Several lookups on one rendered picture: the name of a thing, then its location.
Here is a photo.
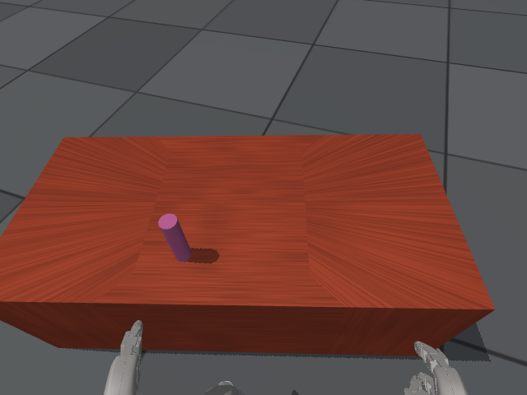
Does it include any can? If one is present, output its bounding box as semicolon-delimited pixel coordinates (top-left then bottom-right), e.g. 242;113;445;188
158;214;192;262

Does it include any left robot hand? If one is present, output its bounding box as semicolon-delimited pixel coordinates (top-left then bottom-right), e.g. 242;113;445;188
104;320;143;395

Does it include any right robot hand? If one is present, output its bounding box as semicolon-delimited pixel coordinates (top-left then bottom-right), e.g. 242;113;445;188
404;342;468;395

